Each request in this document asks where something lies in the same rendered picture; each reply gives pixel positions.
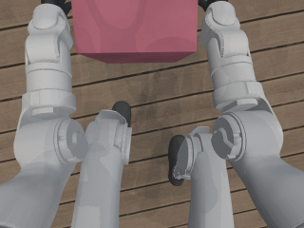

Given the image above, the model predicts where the robot left hand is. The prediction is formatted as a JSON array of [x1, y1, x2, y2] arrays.
[[41, 0, 72, 17]]

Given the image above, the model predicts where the robot right shin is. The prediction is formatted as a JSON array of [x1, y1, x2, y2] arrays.
[[173, 126, 210, 180]]

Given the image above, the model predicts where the right robot forearm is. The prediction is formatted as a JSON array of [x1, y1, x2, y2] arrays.
[[199, 1, 284, 137]]

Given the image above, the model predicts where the robot left shin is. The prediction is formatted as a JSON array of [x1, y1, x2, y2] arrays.
[[85, 109, 126, 144]]

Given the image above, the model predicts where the robot shin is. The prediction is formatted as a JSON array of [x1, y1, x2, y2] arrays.
[[173, 126, 210, 180], [85, 109, 126, 144]]

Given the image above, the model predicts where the carton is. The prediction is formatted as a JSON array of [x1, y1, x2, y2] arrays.
[[71, 0, 199, 64]]

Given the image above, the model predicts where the left robot upper arm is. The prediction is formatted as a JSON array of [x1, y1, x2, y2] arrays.
[[0, 117, 88, 228]]

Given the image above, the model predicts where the right robot upper arm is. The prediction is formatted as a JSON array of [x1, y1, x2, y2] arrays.
[[211, 110, 304, 228]]

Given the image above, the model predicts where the left robot forearm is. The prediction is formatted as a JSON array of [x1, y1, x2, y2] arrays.
[[13, 3, 77, 159]]

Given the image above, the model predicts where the robot right hand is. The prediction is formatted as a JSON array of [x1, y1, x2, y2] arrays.
[[198, 0, 228, 12]]

